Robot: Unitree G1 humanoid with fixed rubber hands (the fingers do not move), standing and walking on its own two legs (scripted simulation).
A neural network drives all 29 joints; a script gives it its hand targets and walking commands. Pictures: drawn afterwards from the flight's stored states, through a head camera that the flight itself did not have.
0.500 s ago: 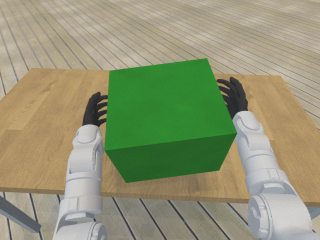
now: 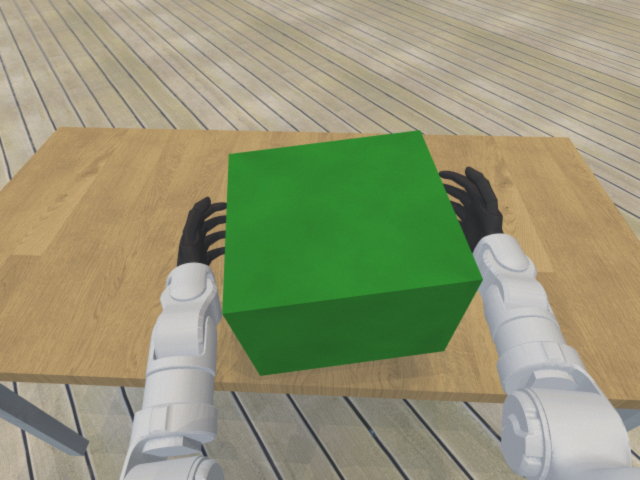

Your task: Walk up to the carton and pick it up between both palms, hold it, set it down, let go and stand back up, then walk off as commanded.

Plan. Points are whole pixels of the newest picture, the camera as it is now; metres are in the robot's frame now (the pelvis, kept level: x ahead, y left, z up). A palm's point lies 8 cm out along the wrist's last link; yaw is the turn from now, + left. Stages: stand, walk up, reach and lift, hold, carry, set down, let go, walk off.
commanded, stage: set down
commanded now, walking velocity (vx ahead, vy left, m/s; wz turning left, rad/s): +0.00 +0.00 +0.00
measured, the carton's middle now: (339, 254) +0.40 -0.02 +0.05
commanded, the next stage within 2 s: none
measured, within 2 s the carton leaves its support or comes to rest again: rests again in 1.32 s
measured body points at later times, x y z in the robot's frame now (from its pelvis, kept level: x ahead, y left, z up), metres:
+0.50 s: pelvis +0.01 +0.00 +0.00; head +0.03 +0.00 +0.45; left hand +0.38 +0.16 +0.07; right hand +0.41 -0.21 +0.08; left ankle +0.00 +0.12 -0.75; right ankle +0.02 -0.11 -0.75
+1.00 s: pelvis +0.02 +0.00 +0.00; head +0.05 -0.01 +0.45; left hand +0.38 +0.16 +0.06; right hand +0.42 -0.20 +0.07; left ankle +0.00 +0.12 -0.75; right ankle +0.02 -0.11 -0.75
